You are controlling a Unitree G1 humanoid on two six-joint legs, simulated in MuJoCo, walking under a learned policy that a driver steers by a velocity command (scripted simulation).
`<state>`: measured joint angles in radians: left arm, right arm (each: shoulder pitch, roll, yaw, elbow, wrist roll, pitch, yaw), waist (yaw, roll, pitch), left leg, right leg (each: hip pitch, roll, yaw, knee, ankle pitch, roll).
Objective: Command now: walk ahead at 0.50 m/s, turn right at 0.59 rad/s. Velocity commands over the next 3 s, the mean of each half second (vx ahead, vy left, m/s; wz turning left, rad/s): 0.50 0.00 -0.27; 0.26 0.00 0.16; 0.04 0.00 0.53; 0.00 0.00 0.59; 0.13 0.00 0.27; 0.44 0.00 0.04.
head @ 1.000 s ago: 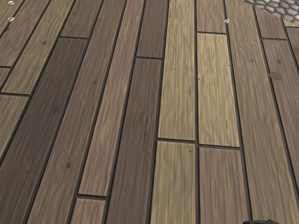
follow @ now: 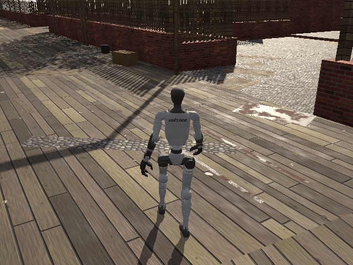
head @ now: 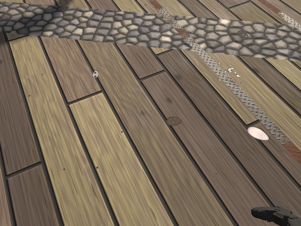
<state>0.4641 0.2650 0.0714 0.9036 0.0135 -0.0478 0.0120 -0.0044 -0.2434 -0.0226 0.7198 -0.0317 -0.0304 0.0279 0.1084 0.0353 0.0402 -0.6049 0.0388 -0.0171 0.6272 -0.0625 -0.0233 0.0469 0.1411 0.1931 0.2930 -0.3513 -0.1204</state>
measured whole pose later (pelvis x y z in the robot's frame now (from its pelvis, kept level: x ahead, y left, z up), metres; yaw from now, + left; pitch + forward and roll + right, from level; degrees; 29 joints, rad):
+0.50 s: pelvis +0.26 +0.00 +0.01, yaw -7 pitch +2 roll +2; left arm 0.05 0.23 0.01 0.75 0.03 -0.04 -0.05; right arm 0.44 -0.23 -0.04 0.93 -0.01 -0.08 0.02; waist -0.08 -0.03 0.02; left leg 0.01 -0.04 0.07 0.24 -0.28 0.02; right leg -0.53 -0.05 -0.03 0.60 -0.12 -0.04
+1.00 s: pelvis +0.43 -0.04 +0.00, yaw +1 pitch +0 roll -1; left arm 0.26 0.22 0.03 0.89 0.02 -0.04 0.03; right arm 0.20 -0.22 -0.04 0.83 -0.03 0.02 0.02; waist 0.01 0.02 0.06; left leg -0.45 0.02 0.06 0.70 -0.25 0.04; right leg -0.12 0.01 -0.21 0.42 -0.30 -0.06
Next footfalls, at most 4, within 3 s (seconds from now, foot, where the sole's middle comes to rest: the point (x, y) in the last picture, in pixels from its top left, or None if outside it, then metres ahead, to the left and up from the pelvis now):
0.06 left None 0.21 0.12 -0.77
0.56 right None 0.42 -0.12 -0.77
1.06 left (165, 207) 0.53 0.06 -0.77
1.52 right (210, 213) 0.52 -0.14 -0.77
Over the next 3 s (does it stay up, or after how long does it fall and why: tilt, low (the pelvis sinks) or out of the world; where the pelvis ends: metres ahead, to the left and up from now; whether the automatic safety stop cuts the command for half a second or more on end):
stays up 0.61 0.14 -0.02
